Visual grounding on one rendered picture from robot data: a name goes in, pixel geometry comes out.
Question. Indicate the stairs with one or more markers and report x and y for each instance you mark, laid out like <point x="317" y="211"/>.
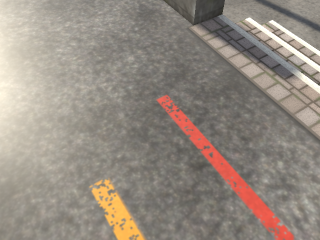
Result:
<point x="287" y="45"/>

